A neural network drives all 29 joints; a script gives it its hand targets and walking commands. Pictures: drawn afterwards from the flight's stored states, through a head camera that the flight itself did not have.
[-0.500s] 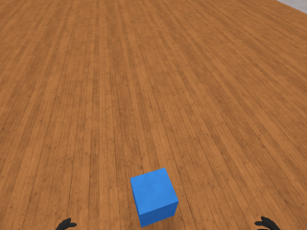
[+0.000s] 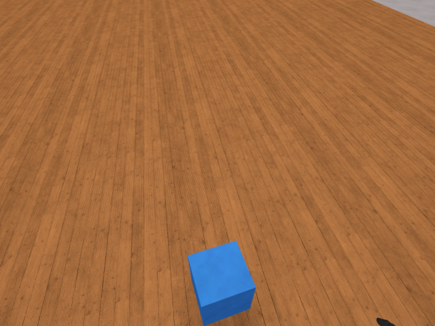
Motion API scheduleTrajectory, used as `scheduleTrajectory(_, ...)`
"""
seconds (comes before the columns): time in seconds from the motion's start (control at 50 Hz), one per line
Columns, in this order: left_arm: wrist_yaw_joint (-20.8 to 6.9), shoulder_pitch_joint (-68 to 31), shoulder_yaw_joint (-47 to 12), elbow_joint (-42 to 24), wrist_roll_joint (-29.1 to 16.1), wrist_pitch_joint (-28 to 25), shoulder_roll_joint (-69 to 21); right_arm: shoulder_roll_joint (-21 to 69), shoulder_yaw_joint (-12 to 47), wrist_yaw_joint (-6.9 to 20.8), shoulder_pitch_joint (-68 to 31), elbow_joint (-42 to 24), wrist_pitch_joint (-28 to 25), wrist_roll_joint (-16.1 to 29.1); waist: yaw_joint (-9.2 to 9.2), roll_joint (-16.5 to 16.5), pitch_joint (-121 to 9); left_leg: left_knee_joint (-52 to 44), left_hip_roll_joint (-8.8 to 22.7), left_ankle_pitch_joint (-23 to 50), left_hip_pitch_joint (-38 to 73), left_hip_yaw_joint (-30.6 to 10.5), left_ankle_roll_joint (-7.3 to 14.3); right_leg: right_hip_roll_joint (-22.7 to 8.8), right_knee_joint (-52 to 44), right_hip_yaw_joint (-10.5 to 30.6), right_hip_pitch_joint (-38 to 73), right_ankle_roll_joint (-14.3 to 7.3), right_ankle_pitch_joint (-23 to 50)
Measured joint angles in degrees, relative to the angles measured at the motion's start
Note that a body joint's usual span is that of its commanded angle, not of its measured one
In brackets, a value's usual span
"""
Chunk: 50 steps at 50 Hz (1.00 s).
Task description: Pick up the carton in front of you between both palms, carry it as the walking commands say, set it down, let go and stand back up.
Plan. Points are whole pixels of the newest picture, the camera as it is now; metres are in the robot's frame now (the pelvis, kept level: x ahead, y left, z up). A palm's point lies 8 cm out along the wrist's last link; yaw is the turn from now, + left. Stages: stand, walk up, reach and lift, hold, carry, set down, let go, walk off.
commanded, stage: stand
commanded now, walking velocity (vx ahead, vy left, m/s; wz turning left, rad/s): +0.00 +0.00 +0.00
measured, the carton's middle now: (219, 283) +0.47 +0.01 -0.65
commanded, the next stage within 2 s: none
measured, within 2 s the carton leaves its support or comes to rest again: neither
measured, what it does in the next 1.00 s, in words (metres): stands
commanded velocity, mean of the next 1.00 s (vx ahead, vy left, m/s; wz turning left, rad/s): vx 0.00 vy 0.00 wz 0.00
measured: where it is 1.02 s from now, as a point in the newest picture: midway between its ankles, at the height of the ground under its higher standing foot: outside the picture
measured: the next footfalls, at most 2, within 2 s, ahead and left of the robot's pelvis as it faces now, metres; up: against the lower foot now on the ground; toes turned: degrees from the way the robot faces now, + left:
none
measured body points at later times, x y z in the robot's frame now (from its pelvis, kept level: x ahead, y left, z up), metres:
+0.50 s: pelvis -0.02 +0.00 +0.00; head -0.02 +0.01 +0.45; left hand +0.08 +0.30 -0.12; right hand +0.09 -0.32 -0.10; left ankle -0.02 +0.09 -0.74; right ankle -0.03 -0.13 -0.74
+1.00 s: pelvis -0.02 -0.01 +0.01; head -0.02 +0.00 +0.46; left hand +0.08 +0.31 -0.12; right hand +0.09 -0.32 -0.10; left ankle -0.02 +0.09 -0.74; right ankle -0.03 -0.13 -0.74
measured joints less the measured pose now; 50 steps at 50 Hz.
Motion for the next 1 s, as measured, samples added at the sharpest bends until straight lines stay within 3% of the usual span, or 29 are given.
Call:
scheduleTrajectory(0.44,-0.6,-0.2,-0.3,5.6,-0.4,-0.4,0.8,-1.1,0.9,0.4,-1.2,6.0,-0.5,0.4,0.20,0.4,0.5,-3.1,0.4,3.0,0.7,-0.2,-0.3,0.2,-3.2,-0.1,0.8,-0.2,3.1)
scheduleTrajectory(1.0,-0.8,-1.8,-0.5,8.3,-0.8,-0.6,1.5,-1.8,1.6,0.4,-2.4,8.7,-0.8,0.7,0.19,0.7,1.0,-4.8,0.5,4.3,1.2,-0.6,-0.6,0.3,-5.1,-0.5,1.5,-0.4,4.3)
